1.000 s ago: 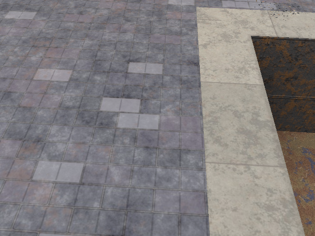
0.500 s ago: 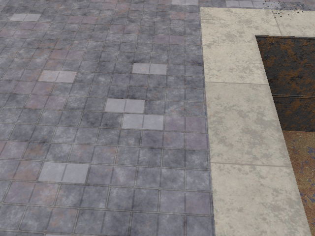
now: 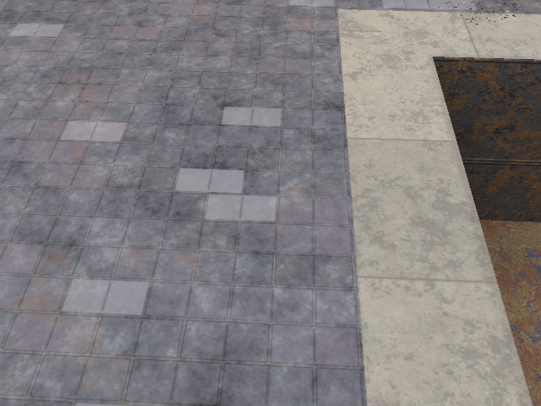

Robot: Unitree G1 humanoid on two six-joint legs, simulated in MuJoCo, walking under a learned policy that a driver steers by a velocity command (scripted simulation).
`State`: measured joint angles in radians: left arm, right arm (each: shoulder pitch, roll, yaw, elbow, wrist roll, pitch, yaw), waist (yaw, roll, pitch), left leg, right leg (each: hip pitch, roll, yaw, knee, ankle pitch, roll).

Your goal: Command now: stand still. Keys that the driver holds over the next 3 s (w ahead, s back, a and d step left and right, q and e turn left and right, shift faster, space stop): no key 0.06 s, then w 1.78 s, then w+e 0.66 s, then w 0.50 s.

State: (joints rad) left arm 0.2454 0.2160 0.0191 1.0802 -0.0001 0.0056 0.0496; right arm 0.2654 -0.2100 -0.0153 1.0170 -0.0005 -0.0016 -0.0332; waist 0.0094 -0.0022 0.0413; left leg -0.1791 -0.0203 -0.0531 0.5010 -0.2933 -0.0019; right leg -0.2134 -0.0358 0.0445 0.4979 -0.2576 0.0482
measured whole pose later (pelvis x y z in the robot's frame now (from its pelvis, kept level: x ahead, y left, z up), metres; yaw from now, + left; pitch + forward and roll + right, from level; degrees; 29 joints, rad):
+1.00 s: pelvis +0.37 +0.02 +0.01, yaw -1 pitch +0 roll +2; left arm 0.19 0.27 0.05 0.90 -0.01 -0.09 0.02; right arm 0.32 -0.24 -0.04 1.00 0.00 -0.10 0.03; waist -0.04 -0.04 0.01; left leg -0.12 -0.08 0.06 0.26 -0.15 0.08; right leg -0.66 -0.14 0.04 1.03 -0.16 -0.02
